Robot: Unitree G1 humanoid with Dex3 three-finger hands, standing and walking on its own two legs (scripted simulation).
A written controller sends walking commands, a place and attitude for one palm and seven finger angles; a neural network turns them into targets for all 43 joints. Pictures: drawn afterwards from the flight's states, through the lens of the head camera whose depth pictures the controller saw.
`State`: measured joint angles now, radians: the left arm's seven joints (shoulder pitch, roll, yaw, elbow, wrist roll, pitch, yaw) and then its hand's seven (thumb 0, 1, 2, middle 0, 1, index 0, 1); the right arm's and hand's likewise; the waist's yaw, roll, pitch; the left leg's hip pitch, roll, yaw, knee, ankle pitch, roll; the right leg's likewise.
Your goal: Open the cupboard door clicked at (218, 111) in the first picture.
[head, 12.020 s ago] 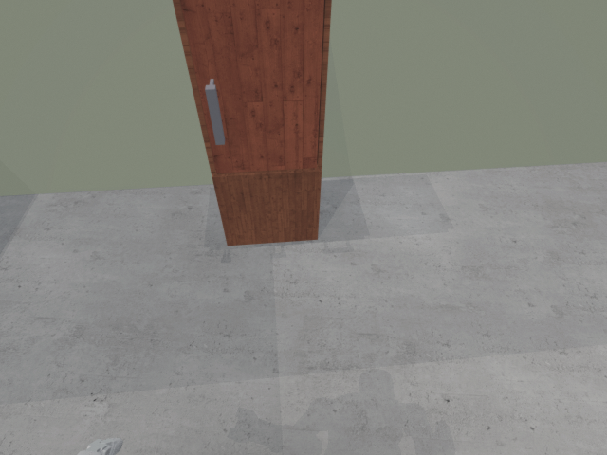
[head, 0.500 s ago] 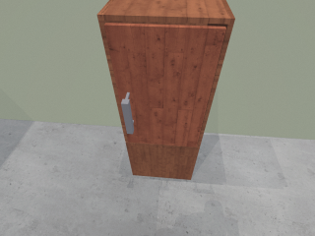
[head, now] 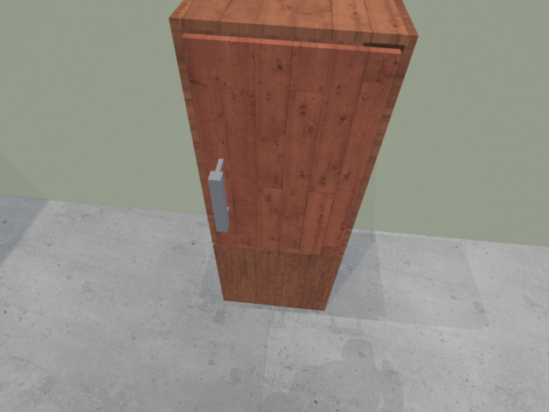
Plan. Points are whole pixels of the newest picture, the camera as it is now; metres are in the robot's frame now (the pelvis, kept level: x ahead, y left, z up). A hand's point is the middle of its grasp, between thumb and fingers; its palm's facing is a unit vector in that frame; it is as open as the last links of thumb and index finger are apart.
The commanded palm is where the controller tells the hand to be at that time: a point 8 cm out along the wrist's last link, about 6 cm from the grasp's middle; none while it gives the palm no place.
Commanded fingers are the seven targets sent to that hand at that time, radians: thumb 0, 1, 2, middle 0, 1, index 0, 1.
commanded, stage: look again from close up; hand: left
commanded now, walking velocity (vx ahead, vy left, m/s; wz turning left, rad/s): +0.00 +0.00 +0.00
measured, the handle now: (221, 196) +0.58 +0.16 -0.10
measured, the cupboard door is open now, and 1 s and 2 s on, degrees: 0 0 0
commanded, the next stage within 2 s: raise the hand with hooked fingers in 0.32 s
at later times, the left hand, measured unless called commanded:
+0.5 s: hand out of the picture +0.09 +0.18 -0.14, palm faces +0.17 -0.96 -0.21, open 7.4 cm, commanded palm +0.12 +0.23 -0.07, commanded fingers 0.00 0.78 0.85 -0.21 -0.38 -0.21 -0.38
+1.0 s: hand (156, 395) +0.16 +0.19 -0.08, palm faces +0.01 -1.00 -0.06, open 9.6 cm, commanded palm +0.15 +0.25 -0.07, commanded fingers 0.00 0.20 0.60 -0.25 -0.75 -0.25 -0.75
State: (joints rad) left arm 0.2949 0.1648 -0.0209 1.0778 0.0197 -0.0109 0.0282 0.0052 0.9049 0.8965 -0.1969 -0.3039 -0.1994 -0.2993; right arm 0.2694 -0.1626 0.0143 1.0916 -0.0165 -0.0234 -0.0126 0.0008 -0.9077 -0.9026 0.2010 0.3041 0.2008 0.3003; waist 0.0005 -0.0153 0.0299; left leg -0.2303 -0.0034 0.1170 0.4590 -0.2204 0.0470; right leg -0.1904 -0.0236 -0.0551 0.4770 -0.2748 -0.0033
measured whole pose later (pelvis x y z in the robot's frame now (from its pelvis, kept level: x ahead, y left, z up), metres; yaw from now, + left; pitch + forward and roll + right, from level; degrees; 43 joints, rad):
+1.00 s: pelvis -0.03 -0.04 -0.12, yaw +3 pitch +16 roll -3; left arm 0.34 0.26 0.26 0.12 -0.34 -0.53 -0.47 0.01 0.42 0.69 -0.23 -0.61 -0.23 -0.61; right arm 0.13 -0.24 -0.02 0.56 0.02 -0.24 -0.06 0.01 -0.90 -0.90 0.20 0.30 0.20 0.30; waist 0.04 0.00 -0.14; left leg -1.07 0.07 -0.03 1.32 -0.53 -0.01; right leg -0.96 0.00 -0.18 1.29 -0.61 -0.09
